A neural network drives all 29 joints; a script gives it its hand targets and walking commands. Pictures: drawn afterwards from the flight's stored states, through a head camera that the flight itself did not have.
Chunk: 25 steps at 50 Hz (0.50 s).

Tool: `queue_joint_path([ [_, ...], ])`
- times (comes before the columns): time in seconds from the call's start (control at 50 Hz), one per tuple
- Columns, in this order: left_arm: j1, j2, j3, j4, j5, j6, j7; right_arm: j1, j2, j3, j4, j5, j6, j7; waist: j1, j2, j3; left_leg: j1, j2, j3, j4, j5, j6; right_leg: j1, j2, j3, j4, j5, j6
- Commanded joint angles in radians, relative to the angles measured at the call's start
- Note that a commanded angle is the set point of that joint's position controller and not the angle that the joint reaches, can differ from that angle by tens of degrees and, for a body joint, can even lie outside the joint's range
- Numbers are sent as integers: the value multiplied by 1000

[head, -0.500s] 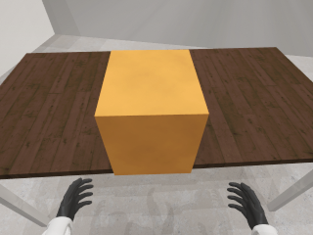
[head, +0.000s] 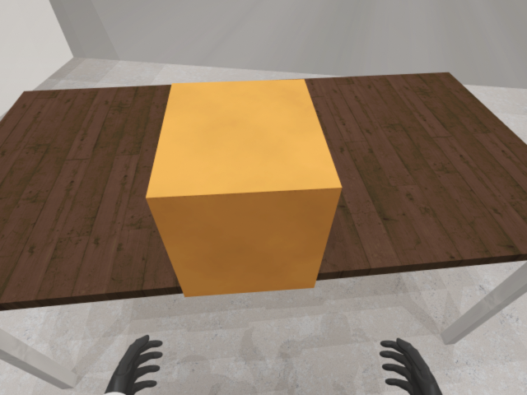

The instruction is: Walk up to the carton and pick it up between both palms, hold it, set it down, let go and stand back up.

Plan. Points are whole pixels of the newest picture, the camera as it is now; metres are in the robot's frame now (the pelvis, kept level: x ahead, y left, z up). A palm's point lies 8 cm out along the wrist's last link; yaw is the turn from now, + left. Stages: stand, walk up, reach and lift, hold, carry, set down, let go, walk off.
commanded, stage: set down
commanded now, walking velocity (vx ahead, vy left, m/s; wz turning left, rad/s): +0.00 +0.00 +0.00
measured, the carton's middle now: (244, 187) +0.45 +0.06 +0.06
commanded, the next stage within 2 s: let go in 0.16 s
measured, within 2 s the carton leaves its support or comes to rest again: neither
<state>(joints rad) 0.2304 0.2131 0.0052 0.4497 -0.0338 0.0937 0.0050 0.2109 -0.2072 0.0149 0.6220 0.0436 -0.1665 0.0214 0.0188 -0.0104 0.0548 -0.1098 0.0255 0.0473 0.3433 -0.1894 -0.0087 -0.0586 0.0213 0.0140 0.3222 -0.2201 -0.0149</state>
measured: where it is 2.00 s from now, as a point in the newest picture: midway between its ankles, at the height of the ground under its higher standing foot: outside the picture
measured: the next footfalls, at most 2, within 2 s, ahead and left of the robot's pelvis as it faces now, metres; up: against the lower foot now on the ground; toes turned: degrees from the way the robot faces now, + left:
none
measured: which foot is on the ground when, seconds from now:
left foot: down 0.00-1.00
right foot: down 0.00-1.00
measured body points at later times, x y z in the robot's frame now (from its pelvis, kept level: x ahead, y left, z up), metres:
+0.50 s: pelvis -0.01 +0.00 +0.00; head +0.00 +0.01 +0.45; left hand +0.17 +0.22 -0.09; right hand +0.15 -0.23 -0.09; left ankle +0.00 +0.12 -0.75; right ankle -0.03 -0.11 -0.75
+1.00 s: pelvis -0.01 +0.00 -0.02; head -0.01 +0.02 +0.43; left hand +0.05 +0.28 -0.14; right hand +0.08 -0.24 -0.15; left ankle +0.00 +0.12 -0.75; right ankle -0.03 -0.11 -0.75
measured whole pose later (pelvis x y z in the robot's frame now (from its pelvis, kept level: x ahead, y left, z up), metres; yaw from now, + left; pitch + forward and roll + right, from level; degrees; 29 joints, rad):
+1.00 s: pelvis -0.01 +0.00 -0.02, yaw +7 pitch +1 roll -1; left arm 0.27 0.25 0.05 0.73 0.05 0.03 0.01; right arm 0.34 -0.21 -0.03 0.81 -0.05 -0.01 0.03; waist 0.02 0.00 -0.01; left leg -0.35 -0.01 -0.06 0.62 -0.29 0.00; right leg -0.23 -0.01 -0.11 0.56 -0.34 -0.01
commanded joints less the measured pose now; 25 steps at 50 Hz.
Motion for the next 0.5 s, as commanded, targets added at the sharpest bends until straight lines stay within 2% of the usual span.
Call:
queue_joint_path([
  [0.0, -82, 94, 37, -96, 8, -30, 1, -82, -104, -46, -86, -21, -60, -5, -9, -7, -102, 227, -20, 9, 23, 258, -24, -182, -3, -33, -68, 184, 13],
  [0.18, -122, 94, 38, -57, 30, -19, 13, -108, -93, -72, -19, -56, -79, -1, -8, 19, -101, 203, -18, 20, 22, 203, -23, -187, -4, -36, -57, 145, 14],
  [0.48, -139, 95, 31, -36, 29, -13, 20, -115, -78, -74, 11, -59, -79, 1, -13, -4, -99, 177, -21, 26, 16, 170, -10, -162, -13, -25, -38, 177, 9],
])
